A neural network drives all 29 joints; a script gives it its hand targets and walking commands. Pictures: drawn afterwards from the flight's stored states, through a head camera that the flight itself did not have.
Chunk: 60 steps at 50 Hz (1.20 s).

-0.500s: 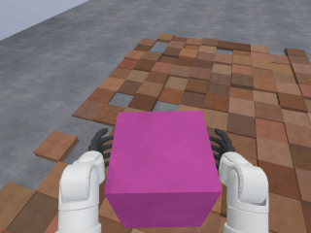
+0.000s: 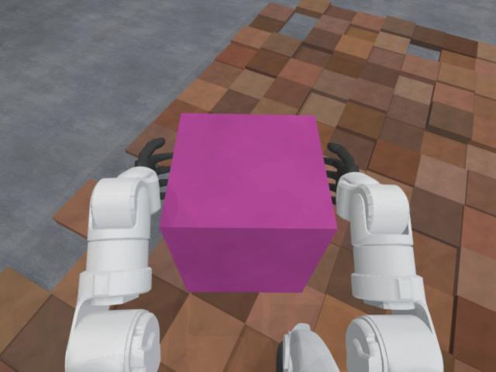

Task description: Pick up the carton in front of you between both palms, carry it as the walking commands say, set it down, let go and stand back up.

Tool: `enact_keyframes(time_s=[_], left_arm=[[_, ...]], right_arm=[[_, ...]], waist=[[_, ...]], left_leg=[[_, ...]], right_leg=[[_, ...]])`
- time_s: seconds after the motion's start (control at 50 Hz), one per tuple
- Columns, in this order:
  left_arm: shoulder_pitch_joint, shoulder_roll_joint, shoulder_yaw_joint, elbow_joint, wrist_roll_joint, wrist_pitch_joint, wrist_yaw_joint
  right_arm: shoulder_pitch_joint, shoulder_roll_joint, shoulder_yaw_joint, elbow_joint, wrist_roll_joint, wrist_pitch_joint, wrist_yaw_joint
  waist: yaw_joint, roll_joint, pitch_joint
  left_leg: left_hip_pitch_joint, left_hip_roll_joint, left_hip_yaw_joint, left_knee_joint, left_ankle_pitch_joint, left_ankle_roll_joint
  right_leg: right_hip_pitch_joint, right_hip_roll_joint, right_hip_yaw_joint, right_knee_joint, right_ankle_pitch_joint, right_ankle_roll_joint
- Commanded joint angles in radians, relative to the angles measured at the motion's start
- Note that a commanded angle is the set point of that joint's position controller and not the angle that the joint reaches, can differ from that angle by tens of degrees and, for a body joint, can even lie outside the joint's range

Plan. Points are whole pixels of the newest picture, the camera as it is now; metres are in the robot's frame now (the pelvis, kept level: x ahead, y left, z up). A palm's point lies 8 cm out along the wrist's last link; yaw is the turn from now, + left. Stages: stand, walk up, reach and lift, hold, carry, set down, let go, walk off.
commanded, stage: carry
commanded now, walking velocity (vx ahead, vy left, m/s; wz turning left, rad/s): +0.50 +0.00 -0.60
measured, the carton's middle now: (246, 210) +0.37 +0.01 +0.01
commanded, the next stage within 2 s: none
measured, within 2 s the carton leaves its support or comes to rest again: neither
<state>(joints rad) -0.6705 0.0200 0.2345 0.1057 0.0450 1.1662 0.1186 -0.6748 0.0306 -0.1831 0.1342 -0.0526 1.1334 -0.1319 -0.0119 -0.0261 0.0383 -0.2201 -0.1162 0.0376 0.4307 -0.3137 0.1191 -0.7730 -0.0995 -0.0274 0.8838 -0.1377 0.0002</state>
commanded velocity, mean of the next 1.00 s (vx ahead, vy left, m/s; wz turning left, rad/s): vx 0.50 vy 0.00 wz -0.38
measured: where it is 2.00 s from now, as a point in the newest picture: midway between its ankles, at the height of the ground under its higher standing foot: (322, 155)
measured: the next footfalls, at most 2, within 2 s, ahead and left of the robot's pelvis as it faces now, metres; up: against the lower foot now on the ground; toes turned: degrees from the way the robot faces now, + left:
right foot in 0.16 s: +0.31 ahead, -0.10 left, +0.00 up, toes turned -9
left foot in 0.60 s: +0.63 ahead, +0.03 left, +0.01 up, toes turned -15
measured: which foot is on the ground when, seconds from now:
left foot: down 0.00-0.18, up 0.20-0.58, down 0.60-1.00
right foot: up 0.00-0.14, down 0.16-0.62, up 0.64-1.00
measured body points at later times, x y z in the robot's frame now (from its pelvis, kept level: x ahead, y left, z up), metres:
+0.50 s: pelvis +0.34 -0.05 +0.00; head +0.38 -0.06 +0.45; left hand +0.71 +0.04 +0.10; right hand +0.64 -0.26 +0.10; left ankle +0.49 +0.10 -0.68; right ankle +0.27 -0.09 -0.73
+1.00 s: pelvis +0.62 -0.12 +0.00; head +0.65 -0.14 +0.45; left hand +1.01 -0.20 +0.11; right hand +0.84 -0.45 +0.11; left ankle +0.59 +0.04 -0.72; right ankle +0.66 -0.24 -0.74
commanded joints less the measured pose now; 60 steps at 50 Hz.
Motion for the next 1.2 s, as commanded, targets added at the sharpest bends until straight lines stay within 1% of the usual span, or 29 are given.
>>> enact_keyframes(time_s=[0.0, 0.08, 0.12, 0.14, 0.16, 0.18, 0.22, 0.26, 0.34, 0.4, 0.52, 0.56, 0.58, 0.6, 0.62, 0.64, 0.68, 0.7, 0.76, 0.8, 0.92, 0.98, 1.0, 1.02, 1.04, 1.06, 1.08, 1.1, 1.18], left_arm=[[-0.759, -1.163, -0.713, -0.144, -0.442, -0.027, -0.217], [-0.614, -1.137, -0.697, -0.153, -0.401, 0.010, -0.223], [-0.575, -1.113, -0.695, -0.198, -0.383, 0.023, -0.224], [-0.567, -1.103, -0.697, -0.229, -0.378, 0.026, -0.226], [-0.544, -1.077, -0.701, -0.249, -0.362, 0.025, -0.225], [-0.493, -1.055, -0.711, -0.261, -0.355, 0.016, -0.218], [-0.495, -1.071, -0.731, -0.370, -0.366, 0.031, -0.209], [-0.547, -1.066, -0.756, -0.469, -0.392, 0.042, -0.211], [-0.489, -1.055, -0.808, -0.470, -0.417, 0.059, -0.237], [-0.449, -1.045, -0.823, -0.387, -0.417, 0.060, -0.270], [-0.495, -1.017, -0.794, -0.244, -0.427, 0.028, -0.287], [-0.519, -1.010, -0.770, -0.189, -0.426, 0.020, -0.279], [-0.542, -1.013, -0.763, -0.162, -0.430, 0.016, -0.275], [-0.574, -1.027, -0.756, -0.140, -0.438, 0.015, -0.273], [-0.614, -1.071, -0.751, -0.117, -0.448, 0.019, -0.274], [-0.654, -1.055, -0.735, -0.112, -0.457, 0.015, -0.268], [-0.762, -1.093, -0.719, -0.138, -0.479, 0.003, -0.252], [-0.780, -1.109, -0.707, -0.139, -0.479, 0.003, -0.242], [-0.762, -1.123, -0.678, -0.130, -0.457, 0.019, -0.211], [-0.723, -1.119, -0.659, -0.123, -0.425, 0.028, -0.193], [-0.636, -1.092, -0.625, -0.103, -0.338, 0.038, -0.192], [-0.627, -1.081, -0.619, -0.087, -0.333, 0.032, -0.214], [-0.612, -1.064, -0.610, -0.064, -0.325, 0.029, -0.224], [-0.569, -1.049, -0.591, -0.011, -0.309, 0.028, -0.232], [-0.529, -0.995, -0.550, 0.042, -0.286, 0.025, -0.234], [-0.535, -0.962, -0.534, 0.053, -0.266, 0.011, -0.229], [-0.553, -0.999, -0.549, 0.020, -0.287, 0.005, -0.232], [-0.605, -1.034, -0.569, -0.034, -0.310, 0.000, -0.238], [-0.766, -1.109, -0.636, -0.233, -0.393, -0.017, -0.231]], right_arm=[[-0.700, 1.069, 0.627, -0.207, 0.396, -0.016, 0.196], [-0.592, 1.064, 0.649, -0.247, 0.369, 0.018, 0.202], [-0.572, 1.060, 0.677, -0.293, 0.373, 0.029, 0.214], [-0.588, 1.056, 0.698, -0.318, 0.385, 0.033, 0.222], [-0.620, 1.061, 0.713, -0.360, 0.401, 0.043, 0.228], [-0.614, 1.068, 0.728, -0.413, 0.406, 0.059, 0.240], [-0.568, 1.044, 0.718, -0.443, 0.408, 0.074, 0.240], [-0.531, 1.017, 0.701, -0.469, 0.382, 0.080, 0.234], [-0.389, 0.989, 0.706, -0.420, 0.314, 0.084, 0.226], [-0.358, 0.990, 0.737, -0.371, 0.296, 0.075, 0.227], [-0.487, 0.963, 0.748, -0.327, 0.343, 0.052, 0.227], [-0.503, 0.944, 0.720, -0.283, 0.347, 0.050, 0.224], [-0.512, 0.941, 0.702, -0.262, 0.345, 0.048, 0.222], [-0.520, 0.914, 0.674, -0.236, 0.339, 0.042, 0.220], [-0.546, 0.890, 0.655, -0.202, 0.332, 0.031, 0.217], [-0.539, 0.919, 0.651, -0.169, 0.351, 0.026, 0.215], [-0.682, 0.967, 0.658, -0.239, 0.408, 0.014, 0.211], [-0.743, 0.991, 0.665, -0.264, 0.432, 0.014, 0.208], [-0.775, 1.028, 0.649, -0.278, 0.474, 0.028, 0.211], [-0.746, 1.042, 0.635, -0.263, 0.476, 0.043, 0.219], [-0.712, 1.092, 0.653, -0.207, 0.466, 0.062, 0.257], [-0.732, 1.109, 0.681, -0.178, 0.472, 0.049, 0.264], [-0.737, 1.111, 0.680, -0.157, 0.472, 0.047, 0.266], [-0.747, 1.094, 0.668, -0.123, 0.466, 0.049, 0.269], [-0.727, 1.094, 0.655, -0.063, 0.469, 0.058, 0.269], [-0.743, 1.113, 0.655, -0.040, 0.458, 0.061, 0.269], [-0.757, 1.120, 0.662, -0.050, 0.463, 0.053, 0.269], [-0.759, 1.143, 0.669, -0.056, 0.476, 0.043, 0.267], [-0.797, 1.207, 0.681, -0.159, 0.499, 0.024, 0.242]], waist=[[-0.086, 0.104, -0.513], [-0.086, 0.128, -0.466], [-0.027, 0.192, -0.511], [0.034, 0.160, -0.569], [0.070, -0.007, -0.695], [0.108, -0.274, -0.764], [0.093, -0.044, -0.710], [0.076, 0.039, -0.624], [0.051, 0.011, -0.594], [0.054, -0.046, -0.524], [0.101, -0.100, -0.426], [0.073, -0.108, -0.432], [0.013, -0.069, -0.500], [-0.036, 0.056, -0.599], [-0.053, 0.380, -0.711], [-0.061, 0.315, -0.725], [-0.076, 0.125, -0.598], [-0.070, 0.105, -0.555], [-0.059, 0.209, -0.536], [-0.055, 0.243, -0.535], [-0.036, 0.200, -0.469], [0.013, 0.112, -0.517], [0.035, 0.021, -0.518], [0.056, -0.106, -0.493], [0.027, -0.276, -0.506], [0.062, -0.330, -0.594], [0.060, -0.217, -0.530], [0.042, -0.099, -0.488], [0.029, -0.098, -0.489]], left_leg=[[0.570, 0.293, -0.124, 0.018, 0.814, 0.073], [0.582, 0.265, -0.038, 0.054, 0.990, -0.013], [0.460, 0.272, 0.014, 0.181, 1.190, -0.088], [0.336, 0.264, 0.063, 0.368, 1.091, -0.137], [-0.070, 0.226, 0.025, 0.642, 0.726, -0.215], [-0.443, 0.024, 0.017, 0.965, -0.151, -0.259], [-0.586, 0.122, -0.106, 1.029, -0.158, -0.185], [-0.560, 0.170, -0.094, 0.845, -0.090, -0.155], [-0.511, 0.183, -0.049, 0.622, -0.140, -0.189], [-0.458, 0.174, 0.000, 0.460, 0.023, -0.213], [-0.381, 0.117, 0.030, 0.185, 0.221, -0.175], [-0.196, 0.099, 0.042, 0.056, 0.264, -0.164], [0.067, 0.104, 0.085, -0.001, 0.236, -0.156], [0.394, 0.290, -0.123, 0.045, 0.216, -0.081], [0.677, 0.569, -0.523, 0.071, 0.311, 0.063], [0.666, 0.588, -0.618, 0.007, 0.133, 0.084], [0.489, 0.523, -0.448, -0.037, 0.149, 0.058], [0.423, 0.498, -0.356, -0.042, 0.186, 0.036], [0.343, 0.450, -0.161, -0.097, 0.107, 0.005], [0.346, 0.442, -0.079, -0.115, 0.127, -0.016], [0.326, 0.356, 0.071, -0.069, 0.310, -0.061], [0.132, 0.314, 0.105, 0.247, 0.381, -0.062], [-0.057, 0.265, 0.106, 0.409, 0.208, -0.080], [-0.302, 0.211, 0.071, 0.632, -0.265, -0.101], [-0.520, 0.166, 0.008, 0.833, -0.439, -0.106], [-0.649, 0.141, 0.012, 0.899, -0.330, -0.108], [-0.676, 0.179, -0.016, 0.930, -0.249, -0.108], [-0.652, 0.192, -0.029, 0.894, -0.177, -0.109], [-0.602, 0.192, 0.022, 0.776, -0.078, -0.112]], right_leg=[[-0.106, 0.047, -0.051, -0.091, 0.053, -0.038], [0.066, 0.133, -0.140, -0.416, 0.166, -0.069], [0.405, 0.184, -0.185, -0.494, 0.210, -0.092], [0.642, 0.133, -0.137, -0.533, 0.300, -0.115], [1.119, -0.057, 0.113, -0.374, 0.520, -0.241], [1.354, -0.238, 0.516, -0.411, 0.648, -0.401], [1.299, -0.192, 0.435, -0.414, 0.600, -0.341], [1.127, -0.136, 0.346, -0.471, 0.485, -0.261], [0.960, -0.087, 0.289, -0.504, 0.393, -0.266], [0.837, -0.039, 0.245, -0.492, 0.453, -0.248], [0.794, 0.021, 0.253, -0.421, 0.467, -0.205], [0.726, 0.036, 0.249, -0.351, 0.436, -0.169], [0.605, 0.065, 0.176, -0.207, 0.411, -0.131], [0.366, 0.101, 0.159, 0.000, 0.173, -0.082], [0.093, 0.188, 0.084, 0.266, -0.417, -0.032], [0.006, 0.150, 0.081, 0.388, -0.445, -0.030], [-0.020, 0.076, 0.061, 0.353, -0.350, -0.033], [0.002, 0.052, 0.062, 0.270, -0.346, -0.031], [0.104, 0.070, 0.000, 0.057, -0.367, -0.018], [0.150, 0.060, -0.025, -0.059, -0.209, -0.012], [0.357, 0.089, -0.100, -0.398, 0.065, -0.007], [0.720, 0.088, -0.146, -0.553, 0.184, -0.035], [0.913, 0.048, -0.121, -0.521, 0.174, -0.023], [1.079, -0.129, 0.047, -0.432, 0.391, -0.021], [1.225, -0.250, 0.181, -0.262, 0.853, -0.042], [1.270, -0.320, 0.334, -0.377, 0.509, -0.162], [1.171, -0.310, 0.318, -0.440, 0.295, -0.166], [1.077, -0.265, 0.243, -0.476, 0.302, -0.128], [0.994, -0.223, 0.047, -0.485, 0.414, -0.108]])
